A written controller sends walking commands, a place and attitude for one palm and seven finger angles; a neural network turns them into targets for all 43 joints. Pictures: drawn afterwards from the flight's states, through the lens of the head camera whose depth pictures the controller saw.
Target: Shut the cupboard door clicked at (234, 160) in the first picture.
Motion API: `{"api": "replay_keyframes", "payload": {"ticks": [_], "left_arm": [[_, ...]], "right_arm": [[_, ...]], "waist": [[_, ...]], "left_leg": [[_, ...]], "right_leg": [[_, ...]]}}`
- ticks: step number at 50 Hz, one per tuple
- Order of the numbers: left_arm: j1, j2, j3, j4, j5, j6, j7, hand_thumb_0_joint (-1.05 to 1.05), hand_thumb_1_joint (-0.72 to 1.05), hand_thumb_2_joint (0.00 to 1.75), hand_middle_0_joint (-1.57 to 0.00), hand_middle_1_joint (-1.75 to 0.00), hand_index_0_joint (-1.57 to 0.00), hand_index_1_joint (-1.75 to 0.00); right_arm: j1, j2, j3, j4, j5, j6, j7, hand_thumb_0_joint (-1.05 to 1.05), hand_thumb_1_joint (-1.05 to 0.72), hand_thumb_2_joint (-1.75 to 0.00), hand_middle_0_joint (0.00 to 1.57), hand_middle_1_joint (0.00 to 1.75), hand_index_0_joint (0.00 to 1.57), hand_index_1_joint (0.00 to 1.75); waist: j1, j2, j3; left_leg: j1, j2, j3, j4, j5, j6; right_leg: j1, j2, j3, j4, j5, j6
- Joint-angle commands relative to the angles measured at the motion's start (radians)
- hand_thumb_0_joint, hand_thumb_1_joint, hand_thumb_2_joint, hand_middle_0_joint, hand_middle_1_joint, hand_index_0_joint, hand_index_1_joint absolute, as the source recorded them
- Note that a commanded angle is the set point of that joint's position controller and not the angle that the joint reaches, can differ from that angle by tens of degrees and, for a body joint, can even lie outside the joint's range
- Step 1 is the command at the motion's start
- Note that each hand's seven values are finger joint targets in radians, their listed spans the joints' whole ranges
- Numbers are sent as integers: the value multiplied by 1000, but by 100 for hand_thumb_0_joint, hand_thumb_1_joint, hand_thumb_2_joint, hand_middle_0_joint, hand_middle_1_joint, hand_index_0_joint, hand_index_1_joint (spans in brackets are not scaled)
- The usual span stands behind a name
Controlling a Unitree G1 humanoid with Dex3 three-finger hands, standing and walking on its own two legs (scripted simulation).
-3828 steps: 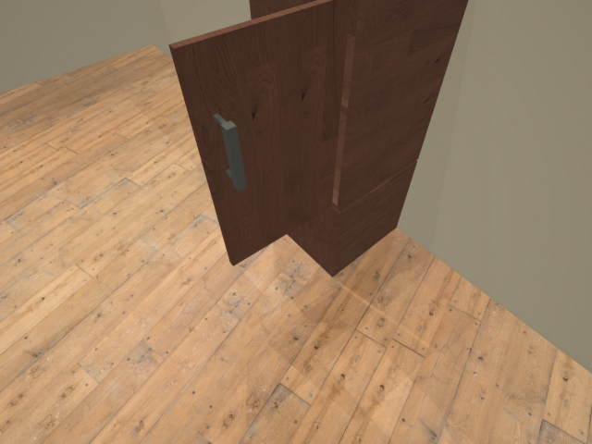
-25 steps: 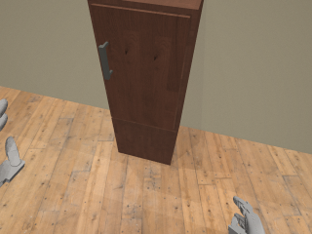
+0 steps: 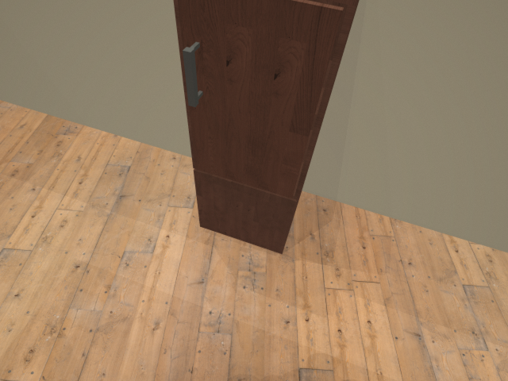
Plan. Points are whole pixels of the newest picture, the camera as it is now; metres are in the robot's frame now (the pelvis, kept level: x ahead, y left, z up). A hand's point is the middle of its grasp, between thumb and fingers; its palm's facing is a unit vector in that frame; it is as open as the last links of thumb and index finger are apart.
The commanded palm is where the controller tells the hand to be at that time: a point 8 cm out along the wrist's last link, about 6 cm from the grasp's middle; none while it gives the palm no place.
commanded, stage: let the arm hang, fingers relaxed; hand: left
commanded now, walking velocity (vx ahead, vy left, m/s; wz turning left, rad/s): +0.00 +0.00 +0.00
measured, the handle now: (194, 75) +0.78 +0.20 +0.05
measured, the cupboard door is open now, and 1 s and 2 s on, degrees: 0 0 0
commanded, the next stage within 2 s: look to check the result in 0.74 s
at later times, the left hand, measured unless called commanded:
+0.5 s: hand out of the picture -0.04 +0.17 -0.17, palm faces +0.03 -0.99 -0.14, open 7.4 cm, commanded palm none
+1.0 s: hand out of the picture -0.04 +0.18 -0.17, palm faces +0.02 -0.98 -0.18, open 7.4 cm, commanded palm none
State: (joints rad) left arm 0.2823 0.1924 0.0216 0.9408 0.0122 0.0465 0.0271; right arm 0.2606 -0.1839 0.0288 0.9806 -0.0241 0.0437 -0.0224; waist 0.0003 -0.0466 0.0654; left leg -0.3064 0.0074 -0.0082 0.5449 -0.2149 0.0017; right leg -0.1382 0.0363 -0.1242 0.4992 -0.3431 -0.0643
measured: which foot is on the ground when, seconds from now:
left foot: down 0.00-1.00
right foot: down 0.00-1.00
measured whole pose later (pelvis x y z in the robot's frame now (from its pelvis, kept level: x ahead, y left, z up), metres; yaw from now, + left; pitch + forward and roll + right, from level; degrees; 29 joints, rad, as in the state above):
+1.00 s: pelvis +0.00 +0.01 +0.01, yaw -2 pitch -2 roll +0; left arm 0.36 0.13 0.01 1.15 0.01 0.00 0.03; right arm 0.32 -0.12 0.01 1.14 -0.01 0.01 -0.04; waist 0.00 0.01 0.03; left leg -0.22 -0.01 0.03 0.41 -0.16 0.02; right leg -0.08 0.02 -0.09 0.40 -0.29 -0.04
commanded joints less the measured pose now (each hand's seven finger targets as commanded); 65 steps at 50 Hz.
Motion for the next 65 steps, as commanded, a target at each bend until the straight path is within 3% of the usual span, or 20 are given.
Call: {"api": "replay_keyframes", "payload": {"ticks": [1, 2, 4, 10, 14, 25, 31, 40, 42, 48, 65], "left_arm": [[45, 104, 15, 41, -4, -46, -3, 0, 90, 90, -20, -30, -20, -30], [55, 93, 12, 63, -4, -46, -2, 0, 90, 90, -20, -30, -20, -30], [66, 77, 5, 105, -5, -46, -2, 0, 90, 90, -20, -30, -20, -30], [122, 46, -6, 184, -6, -49, 3, 0, 90, 90, -20, -30, -20, -30], [150, 30, -9, 206, -5, -51, 7, 0, 90, 90, -20, -30, -20, -30], [171, 4, -5, 212, -2, -51, 14, 0, 90, 90, -20, -30, -20, -30], [166, 1, 0, 206, -1, -52, 13, 0, 90, 90, -20, -30, -20, -30], [161, 7, 2, 201, -3, -52, 12, 0, 90, 90, -20, -30, -20, -30], [162, 13, 3, 198, -2, -54, 14, 0, 90, 90, -20, -30, -20, -30], [163, 13, -1, 204, -3, -56, 14, 0, 90, 90, -20, -30, -20, -30], [165, 9, -4, 205, -3, -59, 17, 0, 90, 90, -20, -30, -20, -30]], "right_arm": [[-6, -93, -33, -2, 2, -31, -14, 0, -90, -90, 20, 30, 20, 30], [8, -95, -36, 11, 3, -29, -17, 0, -90, -90, 20, 30, 20, 30], [39, -87, -36, 45, 6, -30, -19, 0, -90, -90, 20, 30, 20, 30], [85, -61, -33, 103, 9, -31, -24, 0, -90, -90, 20, 30, 20, 30], [100, -44, -31, 125, 9, -32, -23, 0, -90, -90, 20, 30, 20, 30], [119, -17, -31, 142, 8, -38, -24, 0, -90, -90, 20, 30, 20, 30], [123, -14, -32, 137, 5, -42, -25, 0, -90, -90, 20, 30, 20, 30], [125, -19, -33, 132, 7, -43, -26, 0, -90, -90, 20, 30, 20, 30], [124, -26, -32, 131, 9, -43, -26, 0, -90, -90, 20, 30, 20, 30], [120, -23, -32, 136, 9, -39, -24, 0, -90, -90, 20, 30, 20, 30], [102, -21, -29, 146, 10, -40, -26, 0, -90, -90, 20, 30, 20, 30]], "waist": [[0, 202, -71], [0, 149, -56], [-7, 110, -36], [-6, 37, 13], [-5, 21, 27], [-3, 53, 75], [-2, 75, 63], [-3, 76, 43], [-1, 48, 43], [-6, 36, 44], [-6, 50, 53]], "left_leg": [[61, 86, -93, -134, 123, 32], [82, 90, -95, -135, 128, 33], [85, 96, -95, -161, 99, 37], [97, 90, -81, -194, 68, 38], [108, 86, -72, -201, 66, 39], [73, 80, -77, -227, 39, 41], [74, 80, -79, -232, 49, 42], [92, 83, -80, -222, 85, 43], [99, 84, -79, -215, 107, 43], [111, 81, -69, -198, 121, 40], [121, 80, -61, -183, 168, 37]], "right_leg": [[18, -159, 179, -191, 133, -12], [2, -151, 168, -201, 127, -10], [-10, -146, 162, -213, 102, -7], [-41, -142, 157, -227, 70, -1], [-63, -142, 157, -225, 61, 3], [-82, -137, 153, -203, 62, 9], [-71, -137, 153, -197, 80, 8], [-58, -137, 152, -197, 100, 8], [-57, -136, 148, -196, 107, 9], [-62, -145, 153, -211, 111, 9], [-47, -149, 151, -218, 164, 11]]}}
